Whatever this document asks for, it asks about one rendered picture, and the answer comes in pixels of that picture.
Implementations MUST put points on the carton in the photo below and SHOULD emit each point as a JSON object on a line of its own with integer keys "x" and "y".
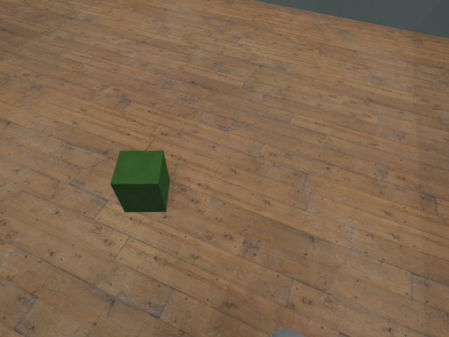
{"x": 141, "y": 181}

